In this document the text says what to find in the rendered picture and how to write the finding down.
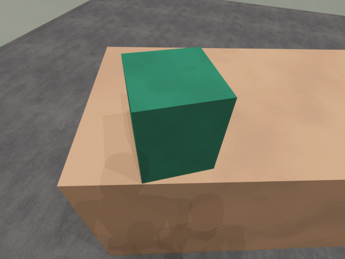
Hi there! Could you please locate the carton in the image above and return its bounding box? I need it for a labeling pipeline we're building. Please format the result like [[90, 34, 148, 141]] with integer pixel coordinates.
[[121, 47, 237, 183]]

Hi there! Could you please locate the pedestal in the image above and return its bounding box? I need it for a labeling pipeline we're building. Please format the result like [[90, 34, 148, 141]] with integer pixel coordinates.
[[57, 47, 345, 256]]

